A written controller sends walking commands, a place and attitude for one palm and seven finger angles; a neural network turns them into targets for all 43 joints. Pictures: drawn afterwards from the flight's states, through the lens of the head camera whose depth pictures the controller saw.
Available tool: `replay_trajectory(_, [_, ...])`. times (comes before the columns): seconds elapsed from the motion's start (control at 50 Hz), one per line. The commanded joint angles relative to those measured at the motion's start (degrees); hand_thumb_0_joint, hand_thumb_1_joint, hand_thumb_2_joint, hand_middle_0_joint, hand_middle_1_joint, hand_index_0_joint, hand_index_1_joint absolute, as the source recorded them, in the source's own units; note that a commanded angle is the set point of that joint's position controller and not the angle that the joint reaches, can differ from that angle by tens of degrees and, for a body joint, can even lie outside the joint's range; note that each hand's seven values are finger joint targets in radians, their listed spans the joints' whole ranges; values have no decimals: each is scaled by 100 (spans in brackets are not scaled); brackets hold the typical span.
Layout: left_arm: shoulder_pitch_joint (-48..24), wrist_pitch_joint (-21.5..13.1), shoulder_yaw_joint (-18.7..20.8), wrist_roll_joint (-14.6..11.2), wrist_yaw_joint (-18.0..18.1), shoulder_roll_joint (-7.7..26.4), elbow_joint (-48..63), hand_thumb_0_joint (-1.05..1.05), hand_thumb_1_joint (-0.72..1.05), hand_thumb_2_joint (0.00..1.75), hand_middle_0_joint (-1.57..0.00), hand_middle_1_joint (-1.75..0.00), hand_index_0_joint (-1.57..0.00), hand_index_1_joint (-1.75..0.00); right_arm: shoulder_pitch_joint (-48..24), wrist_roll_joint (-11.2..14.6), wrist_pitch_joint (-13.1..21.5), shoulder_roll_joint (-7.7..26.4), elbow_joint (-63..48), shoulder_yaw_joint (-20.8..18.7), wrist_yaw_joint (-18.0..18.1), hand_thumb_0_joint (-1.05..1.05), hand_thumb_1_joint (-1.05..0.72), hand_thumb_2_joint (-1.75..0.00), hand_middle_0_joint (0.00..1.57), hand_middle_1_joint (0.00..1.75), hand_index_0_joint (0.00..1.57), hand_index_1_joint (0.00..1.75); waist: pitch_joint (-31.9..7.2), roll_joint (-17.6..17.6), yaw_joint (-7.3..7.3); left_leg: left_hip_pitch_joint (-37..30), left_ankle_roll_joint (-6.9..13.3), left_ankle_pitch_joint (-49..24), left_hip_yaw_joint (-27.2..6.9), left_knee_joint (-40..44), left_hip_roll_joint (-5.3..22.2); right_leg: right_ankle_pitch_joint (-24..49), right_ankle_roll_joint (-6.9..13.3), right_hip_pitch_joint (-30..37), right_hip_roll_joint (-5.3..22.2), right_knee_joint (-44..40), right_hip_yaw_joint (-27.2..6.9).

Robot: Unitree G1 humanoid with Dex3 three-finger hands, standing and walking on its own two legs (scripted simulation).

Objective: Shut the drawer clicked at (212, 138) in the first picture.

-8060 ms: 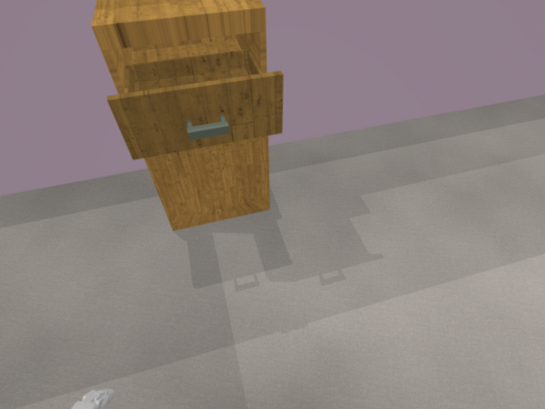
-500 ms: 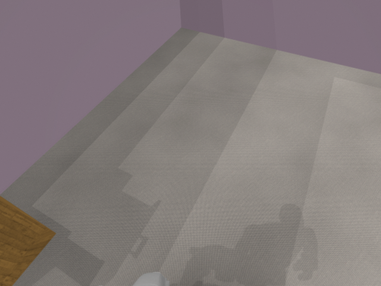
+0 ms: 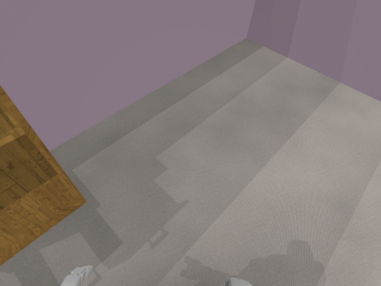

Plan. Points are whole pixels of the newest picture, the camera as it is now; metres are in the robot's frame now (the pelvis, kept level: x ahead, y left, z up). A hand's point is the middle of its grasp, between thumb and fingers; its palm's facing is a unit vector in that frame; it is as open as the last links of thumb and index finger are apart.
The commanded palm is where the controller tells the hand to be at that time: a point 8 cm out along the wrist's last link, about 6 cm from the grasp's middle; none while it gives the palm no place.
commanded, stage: turn to face it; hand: left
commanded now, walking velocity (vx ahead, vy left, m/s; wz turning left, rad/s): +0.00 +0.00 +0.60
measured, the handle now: out of the picture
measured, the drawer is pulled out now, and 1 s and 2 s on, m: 0.26 0.26 0.26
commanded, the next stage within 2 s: take the last steps up to it in 1.26 s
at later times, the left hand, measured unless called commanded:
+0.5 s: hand out of the picture -0.01 +0.18 -0.16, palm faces +0.32 -0.91 -0.27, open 7.4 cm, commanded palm none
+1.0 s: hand out of the picture -0.06 +0.25 -0.15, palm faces +0.57 -0.77 -0.27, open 7.4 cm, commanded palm none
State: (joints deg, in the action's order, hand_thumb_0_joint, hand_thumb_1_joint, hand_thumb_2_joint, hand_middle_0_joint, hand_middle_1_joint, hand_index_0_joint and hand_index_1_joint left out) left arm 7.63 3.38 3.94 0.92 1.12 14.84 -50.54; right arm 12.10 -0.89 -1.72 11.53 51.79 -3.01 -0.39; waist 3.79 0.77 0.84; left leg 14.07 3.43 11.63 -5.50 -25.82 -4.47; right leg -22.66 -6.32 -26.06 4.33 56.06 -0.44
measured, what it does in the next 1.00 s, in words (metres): steps on the spot, turning left: right foot, then left foot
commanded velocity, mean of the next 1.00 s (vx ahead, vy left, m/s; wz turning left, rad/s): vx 0.00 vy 0.00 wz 0.57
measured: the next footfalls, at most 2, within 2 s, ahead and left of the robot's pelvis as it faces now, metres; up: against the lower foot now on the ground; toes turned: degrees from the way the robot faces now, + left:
right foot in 0.16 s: +0.05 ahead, -0.15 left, +0.00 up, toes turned +5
left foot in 0.60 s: -0.03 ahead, +0.11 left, +0.00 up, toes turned +28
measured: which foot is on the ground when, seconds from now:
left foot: down 0.00-0.16, up 0.18-0.58, down 0.60-1.00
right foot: up 0.00-0.14, down 0.16-0.60, up 0.62-1.00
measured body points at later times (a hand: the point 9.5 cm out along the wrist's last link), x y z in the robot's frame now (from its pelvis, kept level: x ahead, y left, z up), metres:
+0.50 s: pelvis -0.01 -0.03 +0.00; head +0.02 -0.03 +0.44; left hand -0.03 +0.23 -0.14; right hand +0.13 -0.27 -0.15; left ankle -0.06 +0.11 -0.69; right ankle +0.01 -0.15 -0.74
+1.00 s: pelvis -0.03 +0.00 +0.00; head -0.01 +0.02 +0.45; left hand -0.09 +0.29 -0.13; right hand +0.17 -0.16 -0.14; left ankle -0.06 +0.10 -0.74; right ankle +0.06 -0.12 -0.69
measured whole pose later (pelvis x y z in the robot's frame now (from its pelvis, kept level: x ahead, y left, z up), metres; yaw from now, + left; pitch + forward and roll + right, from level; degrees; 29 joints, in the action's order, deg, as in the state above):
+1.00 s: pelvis -0.03 +0.00 +0.00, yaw +35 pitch -1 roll -1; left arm 7.5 3.1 3.3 0.7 1.3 14.1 -50.5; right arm 11.8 -1.1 -2.0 11.8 52.0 -2.9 -0.3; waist 4.2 -0.5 1.1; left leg 14.4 2.8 11.5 -6.2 -26.9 -4.5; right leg -25.1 -5.4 -23.5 3.3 51.0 0.0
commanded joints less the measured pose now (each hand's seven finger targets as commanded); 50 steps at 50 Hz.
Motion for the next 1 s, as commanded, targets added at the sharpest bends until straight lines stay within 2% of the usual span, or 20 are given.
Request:
replay_trajectory(0.0, [-220, -177, 79, -55, 36, 385, 617, 0, 90, 90, -20, -30, -20, -30, 201, -51, 51, 1313, -317, -386, 102, 0, -90, -90, 20, 30, 20, 30, -669, -901, 138, -609, 713, -2022, -1896, 456, 1593, -221, 87, 48, -182, -870, -63])
replay_trajectory(0.06, [92, -233, 78, -90, 55, 380, 584, 0, 90, 90, -20, -30, -20, -30, 59, -47, 24, 1298, -366, -414, 93, 0, -90, -90, 20, 30, 20, 30, -774, -926, 11, -218, 583, -2300, -2014, 203, 1381, 57, 180, 885, -401, -1878, 38])
replay_trajectory(0.1, [551, -314, 117, -90, 82, 513, 495, 0, 90, 90, -20, -30, -20, -30, -73, 19, 17, 1170, -405, -408, 71, 0, -90, -90, 20, 30, 20, 30, -965, -627, -234, 449, 230, -1533, -1857, -249, 1037, 1094, 219, 2048, -253, -3293, -8])
replay_trajectory(0.12, [692, -382, 188, -22, 118, 918, 473, 0, 90, 90, -20, -30, -20, -30, 39, 86, 29, 839, -433, -370, 30, 0, -90, -90, 20, 30, 20, 30, -1085, 411, -298, 1446, -161, -137, -1285, -1040, 582, 1095, 472, 3049, 757, -3964, -908])
replay_trajectory(0.14, [720, -384, 261, 43, 140, 1311, 510, 0, 90, 90, -20, -30, -20, -30, 49, 60, 33, 618, -560, -337, 35, 0, -90, -90, 20, 30, 20, 30, -954, 1692, -325, 2261, -614, 2080, -32, -2369, -189, 1747, 1200, 3056, 2266, -4088, -2299])
replay_trajectory(0.16, [638, -339, 210, 16, 146, 1248, 574, 0, 90, 90, -20, -30, -20, -30, 6, -11, -10, 917, -539, -410, 37, 0, -90, -90, 20, 30, 20, 30, -808, 1069, -269, 2012, -581, 2273, -137, -3438, 117, 1858, 1565, 2190, 2480, -4039, -2079])
replay_trajectory(0.2, [-79, -366, 120, -12, 129, 813, 698, 0, 90, 90, -20, -30, -20, -30, 243, -44, -148, 852, -247, -433, -49, 0, -90, -90, 20, 30, 20, 30, -382, 906, 108, 1897, -650, 1456, -58, -4311, 350, 1182, 1326, 1515, 1698, -4154, -1172])
replay_trajectory(0.24, [-217, -383, 46, -10, 105, 576, 720, 0, 90, 90, -20, -30, -20, -30, 275, -42, -165, 812, -155, -399, -120, 0, -90, -90, 20, 30, 20, 30, -150, 864, 170, 1900, -737, 986, 228, -4519, 519, 1894, 1189, 1488, 1332, -3923, -340])
replay_trajectory(0.46, [809, -315, 203, 94, 68, 1018, 298, 0, 90, 90, -20, -30, -20, -30, -650, 40, -102, 581, -387, -209, -152, 0, -90, -90, 20, 30, 20, 30, -333, 1285, -367, 1130, -764, 1432, 1038, -2090, 570, 3322, 1322, 2162, 1648, -3264, 477])
replay_trajectory(0.5, [801, -289, 241, 90, 64, 1081, 264, 0, 90, 90, -20, -30, -20, -30, -529, 50, -53, 611, -385, -201, -130, 0, -90, -90, 20, 30, 20, 30, -483, 1318, -303, 723, -693, 1261, 1141, -1461, 521, 3502, 1222, 2151, 1695, -2956, 571])
replay_trajectory(0.54, [687, -244, 247, 24, 42, 1048, 257, 0, 90, 90, -20, -30, -20, -30, -73, 27, 1, 793, -299, -241, -121, 0, -90, -90, 20, 30, 20, 30, -749, 864, -17, -211, -607, 162, 1118, -224, 510, 3008, 834, 1798, 1559, -2161, 967])
replay_trajectory(0.56, [718, -210, 227, -22, 22, 845, 330, 0, 90, 90, -20, -30, -20, -30, 328, 3, 65, 1228, -215, -348, -106, 0, -90, -90, 20, 30, 20, 30, -1056, -215, 212, -1243, -371, -866, 309, 311, 1077, 1972, 506, 926, 1221, -1042, 1152])
replay_trajectory(0.58, [501, -193, 112, -52, -22, 399, 594, 0, 90, 90, -20, -30, -20, -30, 710, -11, 104, 1908, -182, -518, -54, 0, -90, -90, 20, 30, 20, 30, -1063, -2084, 445, -1812, 368, -3395, -1822, 487, 2660, -1528, 23, -754, 354, 273, 1113])
replay_trajectory(0.6, [210, -133, 76, 0, 16, 502, 672, 0, 90, 90, -20, -30, -20, -30, 965, 17, 59, 1996, -29, -514, -10, 0, -90, -90, 20, 30, 20, 30, -1207, -1559, 510, -1693, 834, -3882, -1749, 324, 2920, -1698, 133, -794, 351, 872, 412])
replay_trajectory(0.62, [106, -100, 69, 12, 29, 458, 656, 0, 90, 90, -20, -30, -20, -30, 837, 2, 68, 1854, -70, -471, 33, 0, -90, -90, 20, 30, 20, 30, -997, -1240, 425, -1446, 821, -3476, -1483, 402, 2756, -1382, 163, -885, 444, 1092, 274])
replay_trajectory(0.64, [20, -110, 106, 13, 36, 433, 546, 0, 90, 90, -20, -30, -20, -30, 594, -20, 87, 1664, -124, -429, 100, 0, -90, -90, 20, 30, 20, 30, -884, -1448, 382, -1304, 726, -3265, -1426, 354, 2389, -1032, 142, -972, 402, 1233, 154])
replay_trajectory(0.7, [319, -129, 140, -1, -38, 526, 289, 0, 90, 90, -20, -30, -20, -30, -155, -16, 111, 1304, -348, -267, 121, 0, -90, -90, 20, 30, 20, 30, -581, -1022, 5, -765, 465, -2688, -764, 483, 1739, -102, 99, -625, 277, 1228, 93])
replay_trajectory(0.78, [311, -118, 116, -7, -25, 531, 282, 0, 90, 90, -20, -30, -20, -30, -67, -5, 113, 1298, -358, -277, 103, 0, -90, -90, 20, 30, 20, 30, -649, -698, 21, -763, 546, -2145, -915, 634, 1652, 93, 38, -435, 155, 711, 64])
replay_trajectory(0.88, [-89, -143, 81, -21, 11, 446, 472, 0, 90, 90, -20, -30, -20, -30, 199, -37, 73, 1296, -280, -309, 102, 0, -90, -90, 20, 30, 20, 30, -577, -800, 173, -899, 709, -2050, -1462, 604, 1690, -188, 46, -398, 6, -90, 17])
replay_trajectory(0.98, [25, -187, 35, -67, 53, 340, 478, 0, 90, 90, -20, -30, -20, -30, 96, -61, 24, 1254, -290, -321, 106, 0, -90, -90, 20, 30, 20, 30, -683, -928, 76, -522, 717, -2351, -1734, 386, 1584, -260, 177, 440, -251, -1115, 62])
